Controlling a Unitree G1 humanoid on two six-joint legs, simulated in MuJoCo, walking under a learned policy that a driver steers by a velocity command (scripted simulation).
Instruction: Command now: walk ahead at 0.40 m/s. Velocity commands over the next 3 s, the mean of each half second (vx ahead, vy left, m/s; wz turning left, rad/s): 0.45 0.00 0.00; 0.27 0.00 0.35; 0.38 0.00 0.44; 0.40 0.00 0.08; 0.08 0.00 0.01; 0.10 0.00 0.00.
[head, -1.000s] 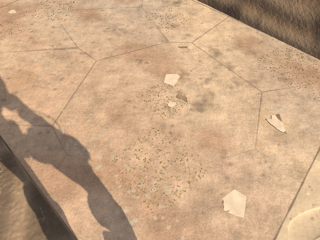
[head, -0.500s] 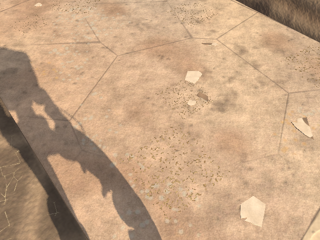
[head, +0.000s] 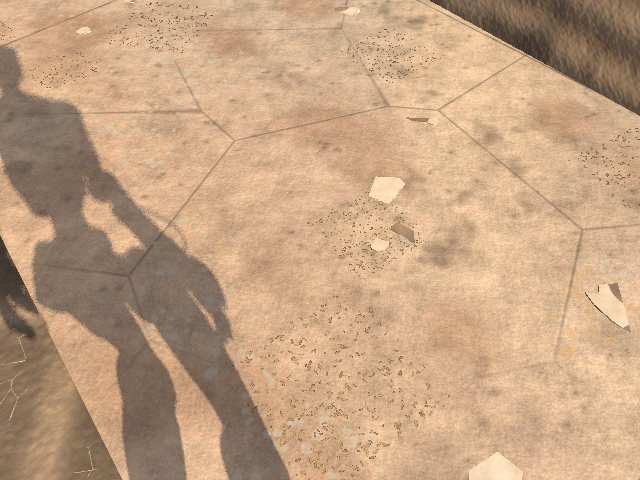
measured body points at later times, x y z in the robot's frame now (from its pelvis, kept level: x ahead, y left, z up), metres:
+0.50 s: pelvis +0.33 +0.03 +0.07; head +0.34 +0.04 +0.52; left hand +0.53 +0.24 -0.03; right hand +0.27 -0.18 -0.08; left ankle +0.24 +0.13 -0.67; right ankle +0.48 -0.12 -0.57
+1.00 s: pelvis +0.54 -0.01 +0.07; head +0.57 +0.01 +0.52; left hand +0.58 +0.29 -0.05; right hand +0.75 -0.23 -0.03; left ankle +0.59 +0.15 -0.62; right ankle +0.61 -0.10 -0.67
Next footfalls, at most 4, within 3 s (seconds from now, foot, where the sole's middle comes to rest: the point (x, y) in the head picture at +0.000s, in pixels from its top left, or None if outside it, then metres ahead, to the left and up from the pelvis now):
0.20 left None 0.28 0.13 -0.71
0.66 right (405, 414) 0.65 -0.10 -0.71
1.14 left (287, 439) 0.58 0.14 -0.71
1.62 right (334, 292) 0.96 0.07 -0.71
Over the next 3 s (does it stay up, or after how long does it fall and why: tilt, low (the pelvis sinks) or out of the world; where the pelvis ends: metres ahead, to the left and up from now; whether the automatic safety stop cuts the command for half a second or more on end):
stays up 1.09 0.25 0.06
